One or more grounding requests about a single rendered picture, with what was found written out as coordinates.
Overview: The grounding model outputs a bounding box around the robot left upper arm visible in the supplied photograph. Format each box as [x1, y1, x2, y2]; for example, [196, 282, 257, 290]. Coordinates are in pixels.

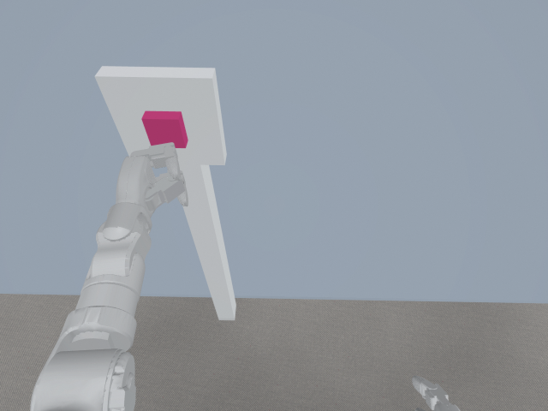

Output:
[33, 348, 136, 411]

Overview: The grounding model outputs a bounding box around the panel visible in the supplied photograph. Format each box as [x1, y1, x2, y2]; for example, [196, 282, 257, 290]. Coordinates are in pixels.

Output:
[95, 66, 236, 320]

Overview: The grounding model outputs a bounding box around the button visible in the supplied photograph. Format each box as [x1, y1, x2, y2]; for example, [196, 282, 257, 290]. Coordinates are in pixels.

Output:
[141, 111, 188, 148]

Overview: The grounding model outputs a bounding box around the right robot hand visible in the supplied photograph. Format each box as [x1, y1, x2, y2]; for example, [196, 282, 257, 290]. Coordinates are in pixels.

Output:
[412, 375, 460, 411]

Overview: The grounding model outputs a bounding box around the left robot hand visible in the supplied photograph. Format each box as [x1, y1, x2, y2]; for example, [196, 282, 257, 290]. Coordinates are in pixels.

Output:
[116, 142, 188, 218]

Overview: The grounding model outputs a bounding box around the left robot forearm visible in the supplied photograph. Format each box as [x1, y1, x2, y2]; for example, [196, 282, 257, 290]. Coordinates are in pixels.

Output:
[30, 202, 152, 411]

